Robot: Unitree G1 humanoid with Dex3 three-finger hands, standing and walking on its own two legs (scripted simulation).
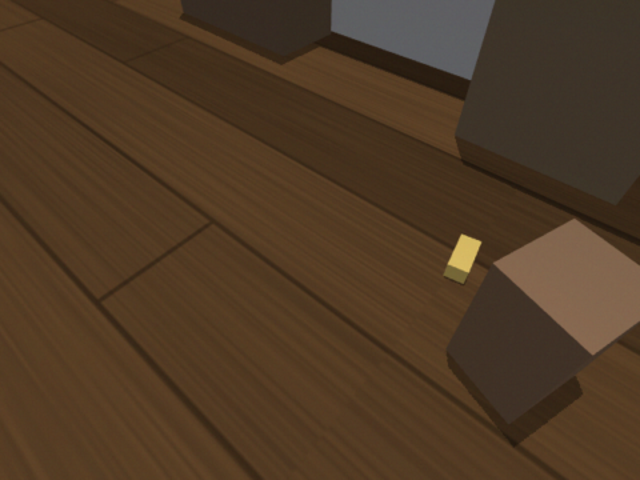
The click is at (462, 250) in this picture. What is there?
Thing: lying carton
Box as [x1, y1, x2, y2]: [443, 234, 481, 283]
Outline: 461,234 443,275 463,283 481,242
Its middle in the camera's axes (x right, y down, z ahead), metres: +0.56 +0.07 +1.55
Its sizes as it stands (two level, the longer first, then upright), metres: 0.175 0.082 0.072
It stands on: the floor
